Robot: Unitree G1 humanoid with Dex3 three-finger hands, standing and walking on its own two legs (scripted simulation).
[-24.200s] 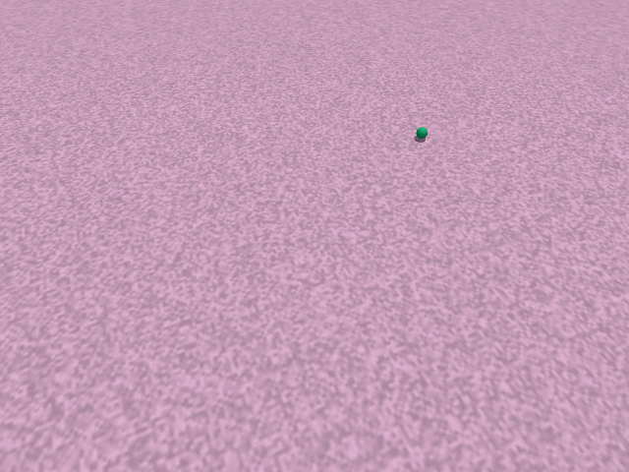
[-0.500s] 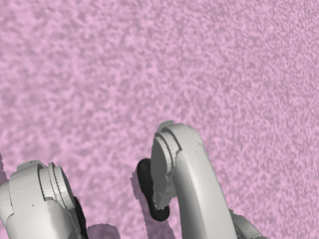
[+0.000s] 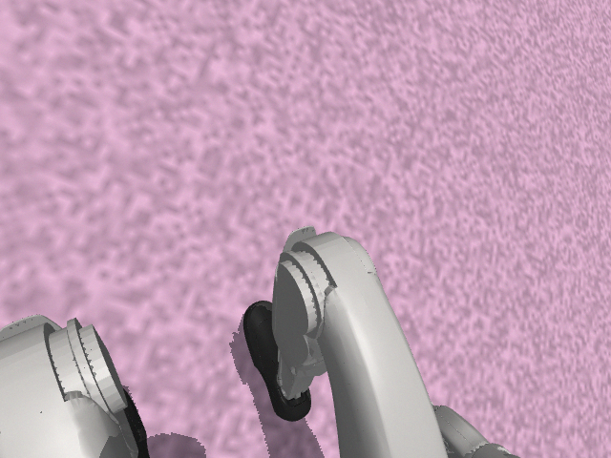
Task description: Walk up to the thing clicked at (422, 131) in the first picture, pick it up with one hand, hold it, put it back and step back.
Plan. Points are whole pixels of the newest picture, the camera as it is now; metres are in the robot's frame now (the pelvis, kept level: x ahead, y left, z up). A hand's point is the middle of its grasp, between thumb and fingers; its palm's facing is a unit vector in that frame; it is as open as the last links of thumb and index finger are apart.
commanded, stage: rest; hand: left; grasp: from above
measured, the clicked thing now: out of the picture +0.46 +0.34 -0.25
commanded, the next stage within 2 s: open in 0.70 s
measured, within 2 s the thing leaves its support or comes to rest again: rests again in 0.76 s
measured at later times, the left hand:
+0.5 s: hand out of the picture +0.45 +0.32 -0.24, palm faces -0.44 -0.15 -0.88, open 7.5 cm
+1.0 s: hand out of the picture +0.45 +0.32 -0.24, palm faces -0.43 -0.15 -0.89, open 8.4 cm
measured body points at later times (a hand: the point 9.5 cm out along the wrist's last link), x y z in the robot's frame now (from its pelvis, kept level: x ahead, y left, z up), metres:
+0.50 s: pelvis +0.00 +0.00 +0.00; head +0.27 +0.12 +0.33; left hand +0.47 +0.33 -0.19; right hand +0.04 -0.26 -0.05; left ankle +0.06 +0.12 -0.26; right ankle +0.12 -0.12 -0.26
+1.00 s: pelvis +0.00 +0.00 +0.00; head +0.28 +0.12 +0.33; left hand +0.47 +0.33 -0.19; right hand +0.04 -0.26 -0.05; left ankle +0.06 +0.12 -0.26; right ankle +0.12 -0.12 -0.26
